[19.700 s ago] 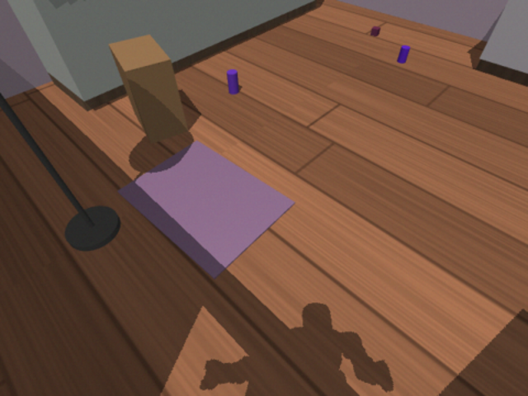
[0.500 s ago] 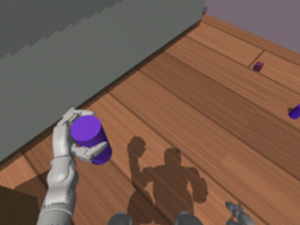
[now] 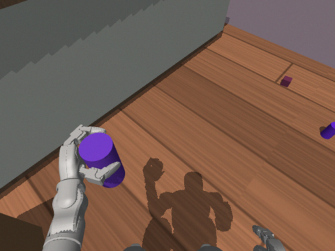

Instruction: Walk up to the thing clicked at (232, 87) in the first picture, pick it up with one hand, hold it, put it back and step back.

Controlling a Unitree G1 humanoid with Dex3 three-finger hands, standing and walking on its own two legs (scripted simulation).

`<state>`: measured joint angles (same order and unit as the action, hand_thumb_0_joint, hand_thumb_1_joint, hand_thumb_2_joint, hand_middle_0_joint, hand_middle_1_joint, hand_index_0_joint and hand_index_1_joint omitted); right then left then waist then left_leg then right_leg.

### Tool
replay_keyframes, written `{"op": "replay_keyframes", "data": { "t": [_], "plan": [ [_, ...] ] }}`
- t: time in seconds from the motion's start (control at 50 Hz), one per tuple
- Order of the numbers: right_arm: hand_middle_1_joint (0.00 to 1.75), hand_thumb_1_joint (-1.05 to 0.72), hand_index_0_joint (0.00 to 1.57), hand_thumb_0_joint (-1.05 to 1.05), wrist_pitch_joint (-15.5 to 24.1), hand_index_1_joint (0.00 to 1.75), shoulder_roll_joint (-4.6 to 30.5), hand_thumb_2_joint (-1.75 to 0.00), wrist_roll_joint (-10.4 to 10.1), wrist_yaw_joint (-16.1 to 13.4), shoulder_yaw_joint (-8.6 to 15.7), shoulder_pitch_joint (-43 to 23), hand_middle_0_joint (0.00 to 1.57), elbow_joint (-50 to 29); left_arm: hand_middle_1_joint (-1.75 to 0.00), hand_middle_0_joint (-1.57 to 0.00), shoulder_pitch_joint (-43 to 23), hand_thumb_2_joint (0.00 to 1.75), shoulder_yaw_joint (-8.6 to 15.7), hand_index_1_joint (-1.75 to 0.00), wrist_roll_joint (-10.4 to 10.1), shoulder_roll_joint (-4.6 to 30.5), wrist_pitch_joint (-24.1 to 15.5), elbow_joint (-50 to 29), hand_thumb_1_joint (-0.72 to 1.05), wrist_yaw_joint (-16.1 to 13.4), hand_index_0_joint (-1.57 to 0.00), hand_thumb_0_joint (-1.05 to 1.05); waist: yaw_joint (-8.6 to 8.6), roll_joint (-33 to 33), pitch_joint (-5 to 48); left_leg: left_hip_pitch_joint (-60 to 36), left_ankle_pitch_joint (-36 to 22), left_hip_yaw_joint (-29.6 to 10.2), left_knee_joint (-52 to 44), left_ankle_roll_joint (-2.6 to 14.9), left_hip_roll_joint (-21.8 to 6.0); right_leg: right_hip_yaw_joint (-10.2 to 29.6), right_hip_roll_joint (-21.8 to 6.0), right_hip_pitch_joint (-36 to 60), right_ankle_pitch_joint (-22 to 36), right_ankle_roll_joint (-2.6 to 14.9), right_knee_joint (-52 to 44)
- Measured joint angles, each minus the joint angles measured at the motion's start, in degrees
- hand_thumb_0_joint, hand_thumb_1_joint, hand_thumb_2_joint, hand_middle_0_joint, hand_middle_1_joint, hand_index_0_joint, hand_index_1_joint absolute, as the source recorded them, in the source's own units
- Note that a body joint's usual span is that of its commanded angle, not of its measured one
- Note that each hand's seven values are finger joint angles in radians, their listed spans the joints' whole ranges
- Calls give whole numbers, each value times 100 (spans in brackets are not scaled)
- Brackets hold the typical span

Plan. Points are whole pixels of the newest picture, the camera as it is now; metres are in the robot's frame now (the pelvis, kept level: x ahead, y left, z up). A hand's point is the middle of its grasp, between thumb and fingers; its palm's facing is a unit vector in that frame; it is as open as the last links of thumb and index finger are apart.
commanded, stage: hold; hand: left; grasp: from the side
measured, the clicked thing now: (104, 162) +0.34 +0.17 +0.00
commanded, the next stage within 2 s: none
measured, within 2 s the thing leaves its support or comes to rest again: neither
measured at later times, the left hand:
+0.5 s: hand (95, 156) +0.33 +0.18 +0.05, palm faces +0.17 -0.99 -0.05, open 10.5 cm
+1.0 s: hand (95, 156) +0.32 +0.17 +0.05, palm faces +0.17 -0.98 -0.04, open 10.5 cm
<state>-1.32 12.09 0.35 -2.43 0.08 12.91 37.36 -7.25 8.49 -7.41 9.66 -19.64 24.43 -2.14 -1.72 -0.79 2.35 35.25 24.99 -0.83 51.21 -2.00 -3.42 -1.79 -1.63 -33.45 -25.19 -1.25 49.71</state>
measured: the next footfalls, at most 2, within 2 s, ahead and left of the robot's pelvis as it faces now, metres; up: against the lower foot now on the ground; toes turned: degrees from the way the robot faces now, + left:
none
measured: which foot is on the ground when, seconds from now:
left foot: down 0.00-1.00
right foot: down 0.00-1.00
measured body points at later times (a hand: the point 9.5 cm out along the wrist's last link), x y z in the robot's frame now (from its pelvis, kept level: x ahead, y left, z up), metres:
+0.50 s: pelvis +0.00 +0.01 +0.01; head +0.05 +0.01 +0.46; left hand +0.31 +0.23 +0.05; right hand +0.13 -0.24 -0.11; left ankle +0.01 +0.14 -0.69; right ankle +0.00 -0.13 -0.69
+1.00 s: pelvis +0.00 +0.00 +0.01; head +0.04 +0.00 +0.46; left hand +0.31 +0.23 +0.06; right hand +0.13 -0.24 -0.10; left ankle +0.01 +0.14 -0.69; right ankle +0.00 -0.13 -0.69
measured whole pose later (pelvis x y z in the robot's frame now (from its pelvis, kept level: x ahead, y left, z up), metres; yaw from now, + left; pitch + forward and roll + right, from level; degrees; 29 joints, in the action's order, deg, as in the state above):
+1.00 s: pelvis +0.00 +0.00 +0.01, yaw +0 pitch +6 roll -1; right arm -0.6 12.0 0.1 -1.8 0.3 12.5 38.3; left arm -6.7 8.1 -7.5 9.5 -20.5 25.4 -1.3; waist -1.2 -0.8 1.0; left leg 29.8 22.8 -0.5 46.7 -1.9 -3.1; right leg -1.6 -1.8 -28.2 -23.1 -1.4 45.5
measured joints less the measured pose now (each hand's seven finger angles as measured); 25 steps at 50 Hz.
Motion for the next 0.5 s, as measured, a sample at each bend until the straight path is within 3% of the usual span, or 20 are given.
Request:
{"op": "replay_keyframes", "data": {
  "t": [0.5],
  "plan": [
    [30,-93,20,1,49,30,-29,-91,-21,58,15,-1,20,29,-103,-71,124,104,-110,-105,42,-16,60,-74,-46,-16,-72,0,56,-19,-99,-437,-120,49,-311,40,25,34,-19,446,156,-40,-356]
  ]
}}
